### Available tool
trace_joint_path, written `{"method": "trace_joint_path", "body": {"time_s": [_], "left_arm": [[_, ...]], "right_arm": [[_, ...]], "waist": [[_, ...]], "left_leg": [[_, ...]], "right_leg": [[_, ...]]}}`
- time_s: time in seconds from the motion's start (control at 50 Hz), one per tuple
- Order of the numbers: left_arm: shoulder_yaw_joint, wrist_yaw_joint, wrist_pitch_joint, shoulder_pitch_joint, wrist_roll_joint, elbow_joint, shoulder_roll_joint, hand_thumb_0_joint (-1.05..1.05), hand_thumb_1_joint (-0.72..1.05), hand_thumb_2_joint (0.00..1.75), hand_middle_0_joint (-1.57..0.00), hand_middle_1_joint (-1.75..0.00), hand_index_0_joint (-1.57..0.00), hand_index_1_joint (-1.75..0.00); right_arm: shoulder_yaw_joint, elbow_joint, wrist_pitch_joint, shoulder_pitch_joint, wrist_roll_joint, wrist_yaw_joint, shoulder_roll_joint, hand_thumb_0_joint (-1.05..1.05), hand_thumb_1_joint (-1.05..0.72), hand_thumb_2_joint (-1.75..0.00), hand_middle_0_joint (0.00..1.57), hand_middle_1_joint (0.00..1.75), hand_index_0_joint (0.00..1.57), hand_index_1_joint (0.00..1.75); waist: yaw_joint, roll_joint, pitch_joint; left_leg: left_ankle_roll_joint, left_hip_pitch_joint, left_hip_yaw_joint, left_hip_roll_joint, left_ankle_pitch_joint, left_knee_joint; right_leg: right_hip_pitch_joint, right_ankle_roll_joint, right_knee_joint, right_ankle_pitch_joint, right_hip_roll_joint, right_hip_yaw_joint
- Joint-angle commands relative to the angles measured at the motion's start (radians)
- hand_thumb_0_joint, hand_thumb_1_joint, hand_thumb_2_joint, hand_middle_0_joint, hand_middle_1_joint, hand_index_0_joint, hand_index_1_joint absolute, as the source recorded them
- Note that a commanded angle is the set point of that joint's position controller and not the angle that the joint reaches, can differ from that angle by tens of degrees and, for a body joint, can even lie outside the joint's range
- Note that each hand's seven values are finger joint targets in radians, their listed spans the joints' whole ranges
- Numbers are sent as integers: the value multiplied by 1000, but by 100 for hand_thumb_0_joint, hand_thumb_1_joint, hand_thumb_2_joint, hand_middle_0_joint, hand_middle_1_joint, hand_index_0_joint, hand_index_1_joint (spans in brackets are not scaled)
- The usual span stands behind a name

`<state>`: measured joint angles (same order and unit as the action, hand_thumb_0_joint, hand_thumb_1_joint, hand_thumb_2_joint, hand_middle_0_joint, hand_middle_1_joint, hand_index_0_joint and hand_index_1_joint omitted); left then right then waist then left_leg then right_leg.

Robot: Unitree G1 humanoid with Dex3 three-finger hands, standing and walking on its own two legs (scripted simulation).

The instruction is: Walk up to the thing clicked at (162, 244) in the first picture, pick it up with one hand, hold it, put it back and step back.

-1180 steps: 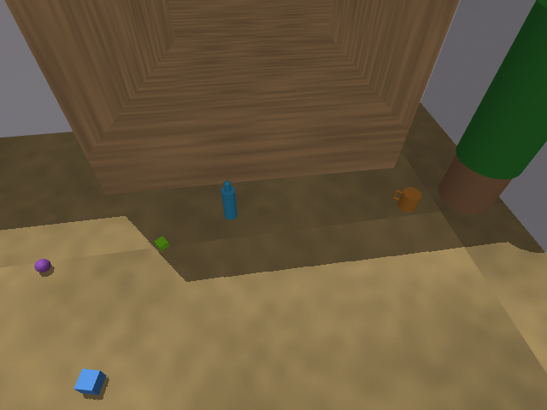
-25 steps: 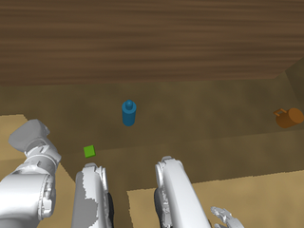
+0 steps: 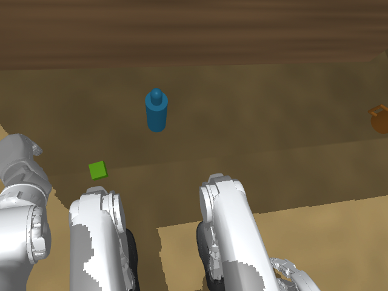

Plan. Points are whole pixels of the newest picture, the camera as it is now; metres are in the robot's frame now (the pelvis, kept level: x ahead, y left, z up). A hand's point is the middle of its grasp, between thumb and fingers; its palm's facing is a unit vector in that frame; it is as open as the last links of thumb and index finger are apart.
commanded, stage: crouch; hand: left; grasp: from above
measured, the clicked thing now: (98, 170) +0.41 +0.21 -0.36
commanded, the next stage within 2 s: lower in 0.28 s
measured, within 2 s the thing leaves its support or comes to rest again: neither
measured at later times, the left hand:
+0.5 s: hand (32, 170) +0.40 +0.33 -0.21, palm faces -0.28 -0.33 -0.90, open 6.3 cm
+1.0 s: hand (39, 171) +0.40 +0.34 -0.27, palm faces -0.25 -0.35 -0.90, open 6.5 cm
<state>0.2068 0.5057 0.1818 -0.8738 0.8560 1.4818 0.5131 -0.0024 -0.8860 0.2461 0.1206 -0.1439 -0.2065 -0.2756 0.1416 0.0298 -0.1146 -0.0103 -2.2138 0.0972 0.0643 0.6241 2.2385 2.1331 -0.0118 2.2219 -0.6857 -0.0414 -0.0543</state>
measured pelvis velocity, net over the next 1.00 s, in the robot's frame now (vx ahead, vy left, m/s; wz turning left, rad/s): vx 0.01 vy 0.01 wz -0.09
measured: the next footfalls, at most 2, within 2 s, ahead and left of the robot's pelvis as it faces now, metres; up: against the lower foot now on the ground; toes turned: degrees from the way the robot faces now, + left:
none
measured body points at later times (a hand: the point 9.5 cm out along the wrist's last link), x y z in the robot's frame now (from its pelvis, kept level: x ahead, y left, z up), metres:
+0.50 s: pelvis +0.00 +0.00 -0.05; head +0.23 +0.04 +0.34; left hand +0.41 +0.34 -0.16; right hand +0.06 -0.26 -0.17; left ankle +0.10 +0.13 -0.34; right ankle +0.09 -0.12 -0.34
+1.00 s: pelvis +0.01 +0.01 -0.07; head +0.26 +0.06 +0.30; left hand +0.41 +0.35 -0.22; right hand +0.05 -0.26 -0.18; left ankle +0.10 +0.13 -0.34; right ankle +0.09 -0.12 -0.34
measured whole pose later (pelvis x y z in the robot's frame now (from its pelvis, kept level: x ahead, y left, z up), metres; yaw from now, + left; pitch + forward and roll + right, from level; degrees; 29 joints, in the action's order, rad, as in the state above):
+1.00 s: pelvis +0.01 +0.01 -0.07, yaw -5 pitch +29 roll -9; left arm 0.41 0.67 0.06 -0.94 0.91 1.73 0.76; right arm -0.10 -0.87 0.31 0.10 -0.24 -0.32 -0.31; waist 0.21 -0.04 0.05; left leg -0.01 -2.37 0.19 0.06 0.66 2.51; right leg 2.26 -0.03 2.43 -0.70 -0.07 -0.12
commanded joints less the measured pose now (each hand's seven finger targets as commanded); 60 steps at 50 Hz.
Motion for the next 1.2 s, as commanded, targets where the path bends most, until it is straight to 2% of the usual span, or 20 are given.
{"method": "trace_joint_path", "body": {"time_s": [0.0, 0.08, 0.16, 0.28, 0.36, 0.46, 0.6, 0.66, 0.72, 0.8, 0.84, 0.88, 0.94, 0.96, 0.98, 1.06, 1.1, 1.12, 1.14, 1.18], "left_arm": [[42, 61, -30, -252, 39, -107, 284, 0, 53, 23, -88, -48, -98, -38], [86, 103, -44, -292, 52, -97, 330, 0, 52, 25, -90, -45, -98, -37], [87, 127, -46, -319, 42, -60, 307, 0, 50, 24, -88, -43, -96, -36], [91, 121, -47, -325, 34, -26, 348, 0, 49, 29, -91, -42, -96, -36], [97, 98, -51, -274, 26, -1, 353, 0, 49, 33, -93, -42, -97, -38], [101, 83, -69, -253, 48, 49, 369, 0, 46, 31, -95, -35, -97, -33], [154, 139, -106, -269, 77, 67, 428, 0, 46, 36, -97, -34, -97, -34], [164, 162, -120, -306, 93, 66, 465, 0, 44, 36, -95, -36, -96, -35], [198, 194, -126, -290, 81, 70, 491, 0, 45, 35, -95, -34, -96, -34], [193, 210, -124, -302, 78, 81, 486, 0, 45, 35, -93, -37, -95, -35], [181, 209, -119, -307, 67, 119, 471, 0, 47, 33, -93, -37, -95, -34], [217, 216, -117, -283, 62, 125, 507, 0, 46, 35, -92, -36, -94, -34], [176, 204, -115, -260, 54, 185, 464, 0, 47, 35, -93, -37, -95, -35], [187, 199, -119, -280, 54, 181, 495, 0, 48, 33, -93, -38, -96, -34], [204, 197, -120, -250, 50, 190, 520, 0, 47, 33, -91, -39, -95, -36], [197, 192, -144, -273, 68, 202, 560, 0, 47, 35, -92, -38, -95, -35], [213, 200, -156, -262, 73, 205, 581, 0, 51, 33, -95, -36, -98, -33], [181, 201, -165, -294, 69, 196, 565, 0, 53, 32, -96, -36, -99, -32], [213, 211, -172, -269, 71, 202, 602, 0, 54, 33, -96, -38, -99, -34], [194, 225, -180, -285, 79, 195, 590, 0, 53, 32, -94, -37, -98, -33]], "right_arm": [[52, 27, 25, 164, 2, -4, -197, 0, -90, -90, 20, 30, 20, 30], [48, 17, 24, 174, -9, -11, -204, 0, -90, -90, 20, 30, 20, 30], [50, 0, 31, 185, -19, -18, -211, 0, -90, -90, 20, 30, 20, 30], [45, -14, 42, 189, -33, -30, -224, 0, -90, -90, 20, 30, 20, 30], [37, -9, 47, 190, -28, -38, -227, 0, -91, -90, 20, 30, 20, 30], [25, -5, 49, 196, -32, -52, -234, 0, -91, -90, 20, 30, 20, 30], [3, 14, 59, 189, -47, -68, -254, 0, -91, -90, 20, 30, 20, 30], [-10, 18, 59, 201, -59, -78, -260, 0, -91, -90, 20, 30, 20, 30], [-12, 18, 58, 187, -63, -84, -269, 0, -91, -90, 20, 30, 20, 30], [-14, 18, 60, 183, -72, -91, -277, 0, -90, -90, 20, 30, 20, 30], [-18, 11, 65, 187, -82, -98, -276, 0, -90, -90, 20, 30, 20, 30], [-18, 2, 68, 200, -83, -102, -289, 0, -90, -90, 20, 30, 20, 30], [-34, 12, 76, 189, -85, -114, -292, 0, -90, -90, 20, 30, 20, 30], [-37, 6, 78, 206, -86, -116, -295, 0, -90, -90, 20, 30, 20, 30], [-39, 8, 77, 203, -81, -115, -298, 0, -90, -90, 20, 30, 20, 30], [-65, 20, 88, 196, -87, -122, -299, 0, -90, -90, 20, 30, 20, 30], [-69, 19, 90, 194, -88, -121, -310, 0, -90, -90, 20, 30, 20, 30], [-71, 22, 95, 170, -89, -122, -307, 0, -90, -90, 20, 30, 20, 30], [-75, 20, 95, 178, -91, -121, -314, 0, -90, -90, 20, 30, 20, 30], [-83, 32, 100, 166, -93, -124, -316, 0, -90, -90, 20, 30, 20, 30]], "waist": [[-5, 129, -642], [0, 136, -641], [19, 161, -607], [38, 151, -591], [21, 142, -568], [35, 115, -531], [39, 164, -529], [61, 184, -532], [48, 218, -537], [59, 267, -510], [82, 246, -483], [73, 244, -485], [88, 221, -457], [102, 208, -459], [81, 193, -466], [108, 192, -446], [102, 213, -438], [111, 231, -423], [101, 232, -431], [109, 259, -423]], "left_leg": [[31, 441, -81, -29, -83, -173], [33, 410, -86, -27, -80, -134], [28, 403, -79, -23, -36, -118], [31, 367, -69, -24, -31, -84], [32, 359, -63, -23, -60, -62], [38, 294, -60, -25, -88, -29], [31, 340, -48, -19, -102, -1], [34, 335, -44, -14, -113, 25], [29, 334, -35, -11, -80, 19], [19, 357, -24, -7, -53, 7], [22, 345, -20, -6, -61, 27], [22, 340, -18, -5, -100, 37], [24, 326, -8, -3, -116, 44], [26, 325, -7, -2, -133, 53], [29, 317, -8, -1, -146, 60], [33, 304, -1, 1, -129, 76], [27, 319, 7, 1, -110, 58], [26, 316, 9, 4, -78, 66], [26, 321, 11, 5, -86, 59], [20, 342, 18, 8, -84, 57]], "right_leg": [[-282, 42, -243, 127, -23, -58], [-267, 37, -222, 132, -23, -59], [-200, 40, -204, 85, -24, -72], [-193, 36, -183, 78, -24, -79], [-188, 37, -155, 109, -27, -88], [-206, 34, -132, 146, -36, -94], [-184, 35, -96, 169, -42, -115], [-198, 32, -83, 191, -44, -120], [-178, 35, -75, 157, -48, -130], [-138, 43, -64, 127, -50, -149], [-130, 38, -62, 137, -48, -152], [-152, 36, -57, 174, -49, -156], [-160, 34, -51, 194, -54, -160], [-185, 31, -54, 218, -56, -162], [-205, 28, -59, 233, -59, -157], [-221, 27, -49, 221, -60, -165], [-211, 31, -47, 192, -62, -176], [-178, 32, -41, 166, -63, -176], [-208, 32, -52, 172, -66, -179], [-191, 35, -36, 169, -65, -190]]}}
